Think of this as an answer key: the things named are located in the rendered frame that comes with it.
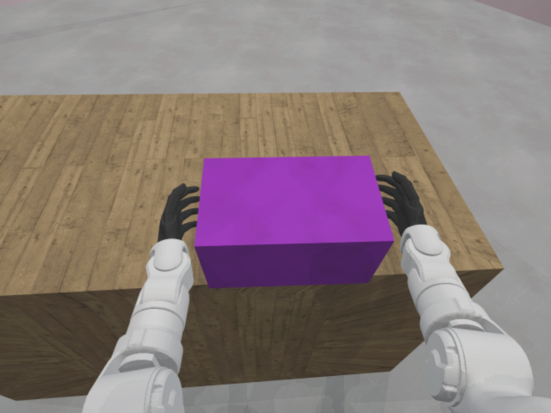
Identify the carton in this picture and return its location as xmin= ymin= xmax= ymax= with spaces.
xmin=195 ymin=156 xmax=394 ymax=288

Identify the left robot forearm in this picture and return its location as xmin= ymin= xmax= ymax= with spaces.
xmin=82 ymin=239 xmax=194 ymax=413

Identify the robot left upper arm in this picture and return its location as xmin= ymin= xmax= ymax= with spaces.
xmin=84 ymin=367 xmax=184 ymax=413

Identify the right robot hand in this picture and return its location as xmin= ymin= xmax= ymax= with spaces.
xmin=375 ymin=171 xmax=427 ymax=237

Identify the robot right upper arm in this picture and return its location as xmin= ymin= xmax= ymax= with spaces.
xmin=424 ymin=327 xmax=551 ymax=413

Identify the left robot hand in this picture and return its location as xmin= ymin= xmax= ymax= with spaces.
xmin=158 ymin=183 xmax=200 ymax=242

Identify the right robot forearm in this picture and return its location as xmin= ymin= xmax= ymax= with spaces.
xmin=400 ymin=225 xmax=534 ymax=396

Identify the pedestal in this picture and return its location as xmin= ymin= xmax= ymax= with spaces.
xmin=0 ymin=92 xmax=504 ymax=401

